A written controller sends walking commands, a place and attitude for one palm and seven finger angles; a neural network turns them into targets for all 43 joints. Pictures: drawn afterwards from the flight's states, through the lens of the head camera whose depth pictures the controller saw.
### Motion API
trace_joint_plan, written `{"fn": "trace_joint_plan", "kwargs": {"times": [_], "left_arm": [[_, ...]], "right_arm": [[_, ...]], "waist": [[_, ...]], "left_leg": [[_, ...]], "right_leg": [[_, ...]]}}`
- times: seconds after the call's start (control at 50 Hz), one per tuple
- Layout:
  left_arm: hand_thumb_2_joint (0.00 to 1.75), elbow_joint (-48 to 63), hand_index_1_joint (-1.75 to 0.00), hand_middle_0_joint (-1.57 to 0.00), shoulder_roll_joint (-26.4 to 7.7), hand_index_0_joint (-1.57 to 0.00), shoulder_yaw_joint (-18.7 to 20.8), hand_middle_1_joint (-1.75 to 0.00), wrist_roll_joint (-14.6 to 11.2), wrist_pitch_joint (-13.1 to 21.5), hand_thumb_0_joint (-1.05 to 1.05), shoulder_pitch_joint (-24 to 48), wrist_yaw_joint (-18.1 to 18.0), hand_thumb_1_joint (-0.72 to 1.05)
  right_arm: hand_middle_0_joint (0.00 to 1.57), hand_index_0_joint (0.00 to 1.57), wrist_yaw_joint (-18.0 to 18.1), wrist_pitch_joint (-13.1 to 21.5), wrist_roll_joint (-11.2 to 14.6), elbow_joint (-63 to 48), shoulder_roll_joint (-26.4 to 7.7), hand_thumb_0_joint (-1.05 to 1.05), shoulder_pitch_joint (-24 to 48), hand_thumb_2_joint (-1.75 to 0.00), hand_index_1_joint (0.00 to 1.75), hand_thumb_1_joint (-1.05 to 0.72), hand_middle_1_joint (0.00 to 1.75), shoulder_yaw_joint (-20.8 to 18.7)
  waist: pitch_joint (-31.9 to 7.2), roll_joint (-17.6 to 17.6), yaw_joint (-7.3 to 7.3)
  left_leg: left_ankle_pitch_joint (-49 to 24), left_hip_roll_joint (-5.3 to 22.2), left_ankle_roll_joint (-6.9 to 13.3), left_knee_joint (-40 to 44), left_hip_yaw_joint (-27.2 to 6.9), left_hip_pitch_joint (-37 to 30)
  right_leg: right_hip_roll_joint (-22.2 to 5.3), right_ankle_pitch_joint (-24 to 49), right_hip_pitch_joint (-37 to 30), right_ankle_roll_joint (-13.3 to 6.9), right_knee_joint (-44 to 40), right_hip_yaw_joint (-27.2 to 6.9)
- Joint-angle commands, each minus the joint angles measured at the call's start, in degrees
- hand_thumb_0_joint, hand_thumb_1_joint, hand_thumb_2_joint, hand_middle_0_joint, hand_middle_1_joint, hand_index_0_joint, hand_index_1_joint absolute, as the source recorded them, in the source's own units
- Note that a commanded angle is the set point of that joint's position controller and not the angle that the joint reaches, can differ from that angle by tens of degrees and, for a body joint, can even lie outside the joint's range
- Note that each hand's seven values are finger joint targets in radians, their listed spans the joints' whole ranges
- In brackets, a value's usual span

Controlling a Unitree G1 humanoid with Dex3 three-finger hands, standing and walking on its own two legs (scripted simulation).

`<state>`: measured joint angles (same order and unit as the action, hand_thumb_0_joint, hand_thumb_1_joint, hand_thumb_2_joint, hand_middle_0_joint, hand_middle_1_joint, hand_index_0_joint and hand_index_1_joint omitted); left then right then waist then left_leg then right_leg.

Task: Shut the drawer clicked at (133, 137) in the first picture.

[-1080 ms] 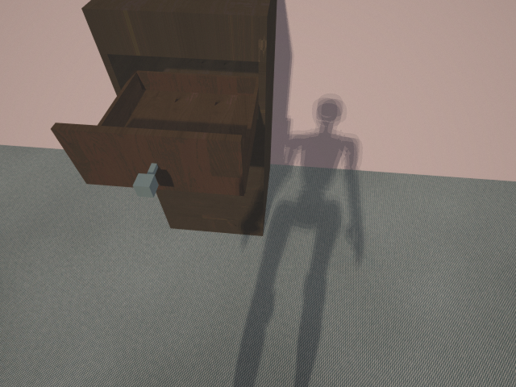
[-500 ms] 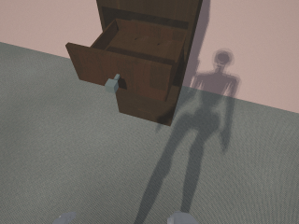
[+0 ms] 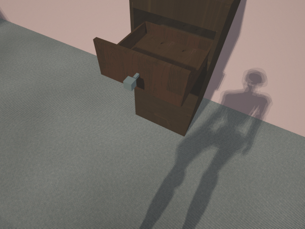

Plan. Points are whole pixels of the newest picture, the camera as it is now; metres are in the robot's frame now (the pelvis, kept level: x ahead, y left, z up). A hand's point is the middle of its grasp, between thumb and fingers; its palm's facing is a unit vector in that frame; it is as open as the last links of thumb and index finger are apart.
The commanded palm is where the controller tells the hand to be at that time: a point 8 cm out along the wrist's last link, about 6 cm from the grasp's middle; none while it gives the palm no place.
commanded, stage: stand and wait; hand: left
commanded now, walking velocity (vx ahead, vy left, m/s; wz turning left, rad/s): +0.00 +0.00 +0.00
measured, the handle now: (132, 80) +0.60 +0.13 -0.01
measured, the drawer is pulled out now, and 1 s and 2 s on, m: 0.30 0.30 0.30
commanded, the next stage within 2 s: look at it before walking up in 0.06 s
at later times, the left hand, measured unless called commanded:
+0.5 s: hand out of the picture +0.07 +0.21 -0.16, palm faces -0.02 -0.96 -0.26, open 7.4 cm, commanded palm none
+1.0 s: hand out of the picture +0.07 +0.19 -0.17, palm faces -0.06 -0.97 -0.24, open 7.4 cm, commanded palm none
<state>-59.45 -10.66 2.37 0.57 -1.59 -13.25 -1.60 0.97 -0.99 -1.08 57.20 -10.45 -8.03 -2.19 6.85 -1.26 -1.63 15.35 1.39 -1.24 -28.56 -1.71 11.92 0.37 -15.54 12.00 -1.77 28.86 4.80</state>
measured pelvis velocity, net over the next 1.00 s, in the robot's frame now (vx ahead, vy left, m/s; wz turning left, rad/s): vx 0.01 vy -0.01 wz -0.12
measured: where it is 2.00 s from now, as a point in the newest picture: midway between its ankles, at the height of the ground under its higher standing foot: outside the picture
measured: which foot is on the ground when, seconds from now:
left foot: down 0.00-1.00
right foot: down 0.00-1.00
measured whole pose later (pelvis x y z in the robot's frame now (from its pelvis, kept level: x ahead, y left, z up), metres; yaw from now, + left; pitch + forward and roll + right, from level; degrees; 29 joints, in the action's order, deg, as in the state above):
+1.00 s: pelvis +0.01 -0.01 +0.00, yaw -7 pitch -1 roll +0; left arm -61.0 -11.9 3.7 0.8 -2.5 -10.7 -0.6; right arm 2.3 -1.4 -0.9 60.5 -10.3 -10.1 -2.3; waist 5.5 -0.1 -0.3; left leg 16.4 4.2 -2.4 -26.9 4.6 9.2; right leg 3.3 -14.3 12.2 -2.7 27.6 -1.3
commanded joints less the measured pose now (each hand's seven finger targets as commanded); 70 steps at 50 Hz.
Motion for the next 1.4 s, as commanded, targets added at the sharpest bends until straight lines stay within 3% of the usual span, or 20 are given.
{"fn": "trace_joint_plan", "kwargs": {"times": [0.0, 0.1, 0.18, 0.74, 0.8, 0.96, 1.0, 1.04, 1.08, 1.1, 1.16, 1.18, 1.2, 1.22, 1.24, 1.26, 1.28, 1.3, 1.32, 1.38], "left_arm": [[0.90, 1.2, -0.30, -0.20, -7.7, -0.20, 1.1, -0.30, 0.2, 1.9, 0.00, 0.2, 0.2, 0.90], [0.90, -1.1, -0.30, -0.20, -8.1, -0.20, 0.5, -0.30, 0.2, 2.5, 0.00, 0.3, 0.3, 0.90], [0.90, -2.1, -0.30, -0.20, -7.8, -0.20, 0.3, -0.30, 0.0, 2.6, 0.00, 0.6, 0.3, 0.90], [0.90, -1.5, -0.30, -0.20, -10.6, -0.20, 0.9, -0.30, -0.4, 3.1, 0.00, 3.7, 0.0, 0.90], [0.90, -1.3, -0.30, -0.20, -8.4, -0.20, 1.2, -0.30, -0.3, 2.0, 0.00, 1.8, 0.0, 0.90], [0.90, 3.1, -0.30, -0.20, -10.9, -0.20, 3.7, -0.30, 0.5, 0.1, 0.00, 3.3, 0.9, 0.90], [0.90, 4.3, -0.30, -0.20, -10.2, -0.20, 4.0, -0.30, 0.6, -0.2, 0.00, 4.0, 1.1, 0.90], [0.90, 5.7, -0.30, -0.20, -8.8, -0.20, 4.0, -0.30, 0.6, -0.4, 0.00, 4.6, 1.6, 0.90], [0.90, 6.9, -0.30, -0.20, -7.1, -0.20, 4.1, -0.30, 0.6, -1.1, 0.00, 5.7, 2.0, 0.90], [0.90, 7.5, -0.30, -0.20, -6.9, -0.20, 4.3, -0.30, 0.6, -1.3, 0.00, 5.5, 2.0, 0.90], [0.90, 7.1, -0.30, -0.20, -5.6, -0.20, 4.3, -0.30, 0.7, -1.3, 0.00, 1.9, 2.5, 0.90], [0.90, 6.4, -0.30, -0.20, -5.8, -0.20, 4.3, -0.30, 0.8, -1.1, 0.00, -1.3, 2.7, 0.90], [0.90, 5.2, -0.30, -0.20, -6.9, -0.20, 4.7, -0.30, 1.2, -0.7, 0.00, -5.2, 2.8, 0.90], [0.90, 4.4, -0.30, -0.20, -11.6, -0.20, 5.5, -0.30, 1.8, 0.0, 0.00, -7.9, 2.3, 0.90], [0.90, 4.5, -0.30, -0.20, -17.0, -0.20, 6.3, -0.30, 1.8, 0.3, 0.00, -8.6, 1.4, 0.90], [0.90, 4.7, -0.30, -0.20, -16.6, -0.20, 5.7, -0.30, 1.1, 0.2, 0.00, -7.6, 0.9, 0.90], [0.90, 6.8, -0.30, -0.20, -16.5, -0.20, 5.5, -0.30, 1.3, -0.3, 0.00, -3.3, 1.1, 0.90], [0.90, 8.0, -0.30, -0.20, -13.5, -0.20, 5.3, -0.30, 1.4, -0.3, 0.00, 0.2, 0.7, 0.90], [0.90, 8.4, -0.30, -0.20, -12.4, -0.20, 4.8, -0.30, 1.2, -0.1, 0.00, 2.5, 0.5, 0.90], [0.90, 8.1, -0.30, -0.20, -11.0, -0.20, 4.4, -0.30, 1.1, 0.7, 0.00, 0.8, 0.3, 0.90]], "right_arm": [[0.20, 0.20, 0.8, 1.3, 0.3, -0.7, -7.7, 0.00, -1.7, -0.90, 0.30, -0.90, 0.30, -0.8], [0.20, 0.20, 0.9, 1.3, 0.6, 0.9, -7.9, 0.00, -3.5, -0.90, 0.30, -0.90, 0.30, -0.6], [0.20, 0.20, 1.0, 1.4, 0.4, 2.0, -7.9, 0.00, -4.2, -0.90, 0.30, -0.90, 0.30, -0.3], [0.20, 0.20, 1.1, 1.9, 0.1, 5.1, -8.9, 0.00, -7.0, -0.90, 0.30, -0.90, 0.30, 0.0], [0.20, 0.20, 1.5, 1.2, 0.1, 4.9, -5.9, 0.00, -8.5, -0.90, 0.30, -0.90, 0.30, -0.1], [0.20, 0.20, 2.2, 0.1, 0.4, 0.7, -8.3, 0.00, -6.7, -0.90, 0.30, -0.90, 0.30, -2.4], [0.20, 0.20, 2.3, 0.1, 0.3, -0.1, -8.7, 0.00, -6.3, -0.90, 0.30, -0.90, 0.30, -2.8], [0.20, 0.20, 2.5, 0.3, -0.1, -0.9, -11.0, 0.00, -6.2, -0.90, 0.30, -0.90, 0.30, -3.4], [0.20, 0.20, 2.6, 0.8, -0.7, -1.4, -12.5, 0.00, -6.3, -0.90, 0.30, -0.90, 0.30, -3.8], [0.20, 0.20, 2.7, 1.0, -0.8, -1.7, -11.8, 0.00, -6.0, -0.90, 0.30, -0.90, 0.30, -3.6], [0.20, 0.20, 2.6, 0.9, -1.3, -3.6, -12.2, 0.00, -0.3, -0.90, 0.30, -0.90, 0.30, -3.7], [0.20, 0.20, 2.5, 0.6, -1.3, -3.9, -12.7, 0.00, 1.2, -0.90, 0.30, -0.90, 0.30, -3.7], [0.20, 0.20, 2.4, 0.3, -0.7, -4.4, -12.4, 0.00, 2.4, -0.90, 0.30, -0.90, 0.30, -3.7], [0.20, 0.20, 2.2, 0.0, 0.3, -5.1, -9.8, 0.00, 1.8, -0.90, 0.30, -0.90, 0.30, -3.5], [0.20, 0.20, 1.7, -0.2, 0.8, -7.1, -6.6, 0.00, 2.7, -0.90, 0.30, -0.90, 0.30, -2.9], [0.20, 0.20, 1.7, -0.9, 0.8, -6.0, -8.0, 0.00, 0.6, -0.90, 0.30, -0.90, 0.30, -2.8], [0.20, 0.20, 0.9, -0.8, 0.9, -5.5, -7.0, 0.00, -1.2, -0.90, 0.30, -0.90, 0.30, -2.9], [0.20, 0.20, 1.1, -1.0, 0.6, -5.0, -7.5, 0.00, 0.3, -0.90, 0.30, -0.90, 0.30, -3.3], [0.20, 0.20, 1.1, -0.9, 0.3, -4.1, -8.2, 0.00, -0.4, -0.90, 0.30, -0.90, 0.30, -3.2], [0.20, 0.20, 0.9, -0.8, 0.5, -4.2, -6.2, 0.00, 0.0, -0.90, 0.30, -0.90, 0.30, -2.4]], "waist": [[-5.1, 10.3, 1.71], [-5.4, 3.3, 2.29], [-4.3, 1.3, 2.29], [-5.3, 1.8, 2.10], [-5.2, 1.0, 2.11], [-6.0, -0.7, 2.90], [-6.0, 1.9, 3.08], [-5.4, 7.9, 3.38], [-4.8, 15.1, 3.46], [-5.3, 13.3, 2.88], [-5.5, 13.1, 0.14], [-6.4, 11.7, -1.34], [-7.3, 6.6, -3.46], [-6.8, -8.0, -4.29], [-5.6, -20.5, -4.52], [-6.8, -15.0, -3.08], [-5.7, -11.5, -1.26], [-5.5, -10.4, -0.04], [-5.3, -9.8, 1.20], [-8.3, -4.0, 1.05]], "left_leg": [[-8.2, 5.2, 2.4, 8.4, -3.6, -1.7], [-7.3, 5.0, 1.9, 9.1, -2.5, -4.4], [-7.1, 5.1, 1.9, 10.5, -2.4, -3.9], [-12.8, 5.3, 1.2, 11.5, -0.5, -5.0], [-13.1, 5.6, 0.7, 8.1, 1.7, -6.1], [-5.6, 6.7, 0.9, 1.6, 4.6, -5.0], [-3.8, 8.7, 2.0, 3.1, 2.8, -5.9], [-4.3, 14.2, 4.8, 7.4, -2.0, -6.9], [-13.6, 23.5, 11.1, 13.0, -7.2, -5.9], [-19.1, 24.6, 12.5, 12.0, -6.6, -7.1], [-23.1, 20.8, 9.2, 6.4, 2.2, -2.8], [-21.1, 18.5, 7.0, 2.3, 4.7, -1.7], [-15.8, 14.9, 4.3, -4.9, 7.1, 1.2], [0.1, 7.1, 0.5, -17.3, 10.3, 8.7], [22.2, -0.9, -1.7, -32.3, 7.7, 19.2], [21.7, 1.4, -1.1, -37.9, -0.1, 19.5], [18.5, 2.4, -0.9, -39.5, 0.7, 18.7], [14.2, 2.3, -1.0, -40.3, 0.1, 18.5], [11.5, 3.2, -1.2, -40.2, -0.7, 18.9], [9.9, 2.0, -1.8, -31.8, 0.7, 15.8]], "right_leg": [[-5.7, 8.3, -2.1, 0.1, -8.3, -8.1], [-6.0, 7.6, -2.3, -0.3, -11.3, -8.5], [-6.1, 6.8, -2.7, -0.2, -12.1, -8.3], [-6.5, 16.6, -6.5, -1.0, -11.1, -8.8], [-6.2, 20.3, -3.9, -1.1, -8.7, -10.2], [-6.3, 21.3, 2.6, -2.6, -5.1, -16.4], [-4.0, 17.2, 5.9, -2.1, -2.9, -15.6], [-0.3, 12.7, 10.6, -0.6, 5.4, -11.6], [1.5, -11.9, 14.7, 1.0, 24.0, -6.0], [0.2, -15.2, 16.4, 1.1, 28.0, -7.4], [-2.1, -13.8, 9.0, 0.9, 20.5, -5.0], [-1.5, -9.6, 4.6, 1.2, 13.7, -2.9], [-1.1, 0.1, -0.6, 1.3, 3.3, -2.4], [-7.7, 12.4, -4.8, -0.6, -9.5, -14.7], [-20.1, 27.4, -6.0, -6.7, -14.0, -35.9], [-21.3, 24.5, -6.1, -10.2, -13.6, -33.5], [-20.0, 6.9, -0.6, -12.0, -14.2, -30.1], [-15.7, 2.4, 1.0, -10.4, -14.7, -31.3], [-14.9, 6.0, 0.4, -9.7, -13.6, -28.0], [-13.0, 19.8, -3.5, -9.5, -10.7, -23.6]]}}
